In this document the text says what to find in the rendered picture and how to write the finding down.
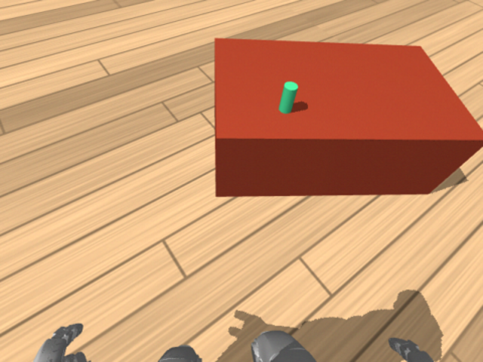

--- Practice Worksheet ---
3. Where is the right robot hand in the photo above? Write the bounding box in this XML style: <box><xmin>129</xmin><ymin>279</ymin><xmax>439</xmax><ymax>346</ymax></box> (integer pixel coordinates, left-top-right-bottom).
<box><xmin>389</xmin><ymin>338</ymin><xmax>434</xmax><ymax>362</ymax></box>

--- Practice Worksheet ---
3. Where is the can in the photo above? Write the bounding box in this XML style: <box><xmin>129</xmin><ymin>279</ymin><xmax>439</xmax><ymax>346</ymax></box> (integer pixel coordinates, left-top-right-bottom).
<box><xmin>278</xmin><ymin>81</ymin><xmax>298</xmax><ymax>114</ymax></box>

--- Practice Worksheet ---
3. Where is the left robot hand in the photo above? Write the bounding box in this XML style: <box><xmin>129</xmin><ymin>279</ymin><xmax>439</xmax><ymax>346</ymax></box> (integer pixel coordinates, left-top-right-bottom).
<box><xmin>33</xmin><ymin>324</ymin><xmax>91</xmax><ymax>362</ymax></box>

